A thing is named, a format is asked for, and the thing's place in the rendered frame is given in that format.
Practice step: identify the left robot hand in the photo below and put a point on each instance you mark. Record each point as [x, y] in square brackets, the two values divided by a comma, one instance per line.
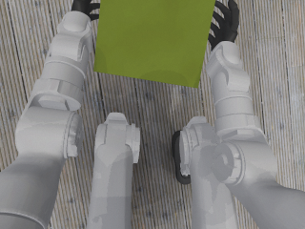
[86, 7]

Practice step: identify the robot left forearm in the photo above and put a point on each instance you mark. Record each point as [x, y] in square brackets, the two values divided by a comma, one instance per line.
[65, 67]

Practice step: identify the left robot thigh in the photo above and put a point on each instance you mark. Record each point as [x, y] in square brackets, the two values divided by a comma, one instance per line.
[111, 192]

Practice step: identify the right robot thigh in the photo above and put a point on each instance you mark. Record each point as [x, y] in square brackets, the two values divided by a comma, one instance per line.
[213, 204]

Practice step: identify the robot thigh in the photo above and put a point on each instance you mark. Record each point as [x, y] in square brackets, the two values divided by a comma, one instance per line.
[111, 192]
[213, 204]

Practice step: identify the robot right upper arm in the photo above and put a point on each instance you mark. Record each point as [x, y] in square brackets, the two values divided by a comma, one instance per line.
[248, 169]

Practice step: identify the robot left upper arm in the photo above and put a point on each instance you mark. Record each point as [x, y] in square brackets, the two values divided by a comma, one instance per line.
[46, 138]

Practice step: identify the robot right forearm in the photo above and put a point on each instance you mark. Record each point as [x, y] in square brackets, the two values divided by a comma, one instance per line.
[232, 99]

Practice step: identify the carton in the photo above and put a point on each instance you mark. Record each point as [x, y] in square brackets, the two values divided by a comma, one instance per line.
[158, 40]

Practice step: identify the right robot hand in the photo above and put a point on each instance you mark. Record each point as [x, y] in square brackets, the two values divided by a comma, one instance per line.
[227, 30]

